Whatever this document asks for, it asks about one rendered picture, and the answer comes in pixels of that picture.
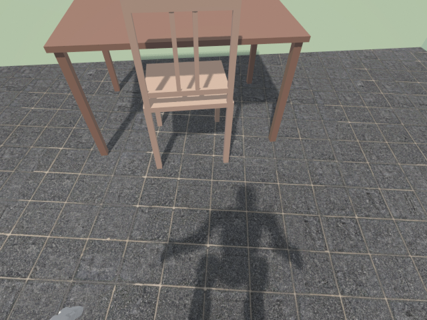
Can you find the table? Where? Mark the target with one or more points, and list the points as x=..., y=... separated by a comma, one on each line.
x=99, y=25

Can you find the chair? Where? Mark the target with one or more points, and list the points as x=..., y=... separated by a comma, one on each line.
x=182, y=86

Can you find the robot left hand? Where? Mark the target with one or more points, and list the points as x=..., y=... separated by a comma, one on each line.
x=67, y=313

